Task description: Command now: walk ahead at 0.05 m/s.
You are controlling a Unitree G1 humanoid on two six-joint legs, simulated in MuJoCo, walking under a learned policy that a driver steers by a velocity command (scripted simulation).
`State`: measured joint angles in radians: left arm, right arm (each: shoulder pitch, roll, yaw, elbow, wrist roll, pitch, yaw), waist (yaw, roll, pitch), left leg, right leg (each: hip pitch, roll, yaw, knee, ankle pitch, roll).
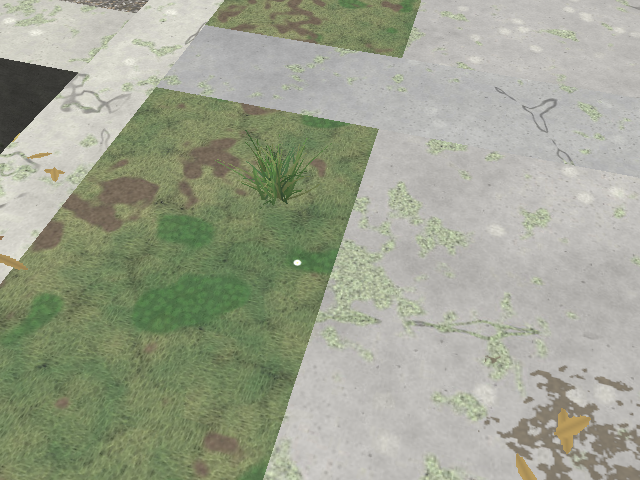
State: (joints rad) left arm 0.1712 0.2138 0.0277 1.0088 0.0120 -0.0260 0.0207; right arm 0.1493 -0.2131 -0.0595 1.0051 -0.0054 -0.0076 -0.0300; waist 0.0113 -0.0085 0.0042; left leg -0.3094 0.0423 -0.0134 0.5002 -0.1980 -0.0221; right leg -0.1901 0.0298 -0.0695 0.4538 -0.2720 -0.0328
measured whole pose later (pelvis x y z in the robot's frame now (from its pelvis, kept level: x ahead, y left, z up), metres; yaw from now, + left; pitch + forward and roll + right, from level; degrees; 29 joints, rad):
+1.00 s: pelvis -0.02 -0.06 +0.01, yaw -24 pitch +3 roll +3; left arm 0.21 0.27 0.08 0.79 -0.01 0.01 0.04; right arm 0.03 -0.31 -0.10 0.90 0.01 -0.01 -0.06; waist 0.02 0.01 0.03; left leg -0.50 -0.02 -0.12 0.82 -0.29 -0.08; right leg -0.26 0.10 0.16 0.42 -0.19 -0.08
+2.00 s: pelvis -0.02 -0.08 +0.01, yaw -59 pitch +2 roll +2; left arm 0.19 0.32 0.06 0.60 -0.01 0.02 0.02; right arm 0.11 -0.33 -0.08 0.74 0.00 0.00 -0.02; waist 0.01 0.02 0.05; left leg -0.48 -0.01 -0.08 0.85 -0.35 -0.08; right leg -0.28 0.08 0.15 0.46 -0.20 -0.06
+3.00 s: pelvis +0.07 -0.43 +0.00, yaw -72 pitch +2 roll -2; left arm 0.39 0.29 0.05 0.79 -0.02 -0.07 -0.01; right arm 0.07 -0.28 -0.02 0.68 0.01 -0.08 0.04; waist 0.08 0.05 0.03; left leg -0.65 0.09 -0.01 0.60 0.07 0.00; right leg 0.05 0.06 -0.03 0.22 -0.29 -0.03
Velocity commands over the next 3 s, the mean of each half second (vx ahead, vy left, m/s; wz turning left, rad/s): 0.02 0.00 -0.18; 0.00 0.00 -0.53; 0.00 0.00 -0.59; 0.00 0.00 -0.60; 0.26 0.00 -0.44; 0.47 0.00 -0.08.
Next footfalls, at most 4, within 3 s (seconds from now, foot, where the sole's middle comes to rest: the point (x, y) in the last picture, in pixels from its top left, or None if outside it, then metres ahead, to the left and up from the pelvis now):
1.20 left None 0.11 0.05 -0.77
1.64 right None -0.06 -0.17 -0.77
2.16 left None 0.13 -0.07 -0.77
2.60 right None -0.05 -0.39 -0.77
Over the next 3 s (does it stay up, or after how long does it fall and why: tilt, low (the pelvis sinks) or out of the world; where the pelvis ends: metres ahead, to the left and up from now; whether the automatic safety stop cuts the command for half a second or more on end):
stays up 0.07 -0.43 0.00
